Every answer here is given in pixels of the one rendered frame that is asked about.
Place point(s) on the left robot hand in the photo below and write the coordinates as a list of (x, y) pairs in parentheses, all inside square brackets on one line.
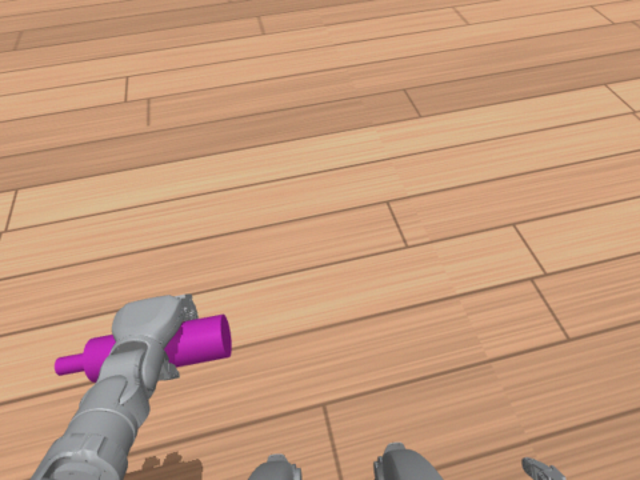
[(158, 318)]

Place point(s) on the bottle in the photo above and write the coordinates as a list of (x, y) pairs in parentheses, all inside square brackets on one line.
[(196, 341)]

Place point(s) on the right robot hand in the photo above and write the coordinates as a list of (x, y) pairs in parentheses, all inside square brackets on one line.
[(540, 471)]

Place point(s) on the left robot arm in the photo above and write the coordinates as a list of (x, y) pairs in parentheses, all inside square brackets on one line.
[(98, 439)]

